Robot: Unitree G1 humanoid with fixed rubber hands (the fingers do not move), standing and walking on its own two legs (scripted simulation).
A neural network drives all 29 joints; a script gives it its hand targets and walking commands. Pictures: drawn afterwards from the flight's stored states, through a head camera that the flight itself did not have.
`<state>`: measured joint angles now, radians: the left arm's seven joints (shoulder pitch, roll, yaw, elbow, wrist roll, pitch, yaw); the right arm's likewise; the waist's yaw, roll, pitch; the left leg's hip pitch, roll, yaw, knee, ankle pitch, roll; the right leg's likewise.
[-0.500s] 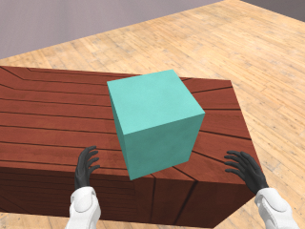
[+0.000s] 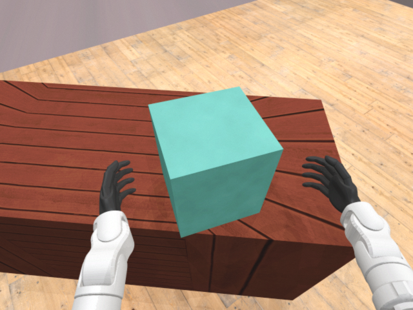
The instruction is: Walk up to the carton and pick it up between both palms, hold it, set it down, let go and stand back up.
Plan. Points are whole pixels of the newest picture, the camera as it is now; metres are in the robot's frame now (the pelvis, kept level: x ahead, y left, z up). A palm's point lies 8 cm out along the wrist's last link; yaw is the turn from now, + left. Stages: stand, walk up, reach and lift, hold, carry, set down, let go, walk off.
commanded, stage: reach and lift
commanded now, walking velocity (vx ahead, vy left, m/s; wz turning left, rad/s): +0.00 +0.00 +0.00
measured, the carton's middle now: (209, 164) +0.44 +0.06 +0.00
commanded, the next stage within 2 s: none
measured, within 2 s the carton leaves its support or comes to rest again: neither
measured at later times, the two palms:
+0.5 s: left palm (105, 173) +0.32 +0.23 +0.11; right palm (332, 149) +0.43 -0.18 +0.11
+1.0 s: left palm (97, 146) +0.35 +0.25 +0.14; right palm (314, 113) +0.49 -0.14 +0.14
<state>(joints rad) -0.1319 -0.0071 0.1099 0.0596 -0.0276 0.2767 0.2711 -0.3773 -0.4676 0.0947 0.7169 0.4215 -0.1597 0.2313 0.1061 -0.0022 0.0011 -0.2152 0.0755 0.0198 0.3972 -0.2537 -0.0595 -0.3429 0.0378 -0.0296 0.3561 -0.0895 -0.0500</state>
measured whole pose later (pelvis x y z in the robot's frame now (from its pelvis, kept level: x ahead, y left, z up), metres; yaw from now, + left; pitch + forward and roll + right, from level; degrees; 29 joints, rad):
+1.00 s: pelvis +0.00 -0.01 +0.00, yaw +3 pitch +10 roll +0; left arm -0.63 0.11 0.20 0.18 -0.14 0.63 0.24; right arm -0.93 -0.51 0.08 0.81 0.39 0.26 0.14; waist 0.18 0.04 -0.04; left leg -0.34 0.07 -0.03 0.38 -0.21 -0.08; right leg -0.45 0.03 -0.07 0.33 -0.07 -0.06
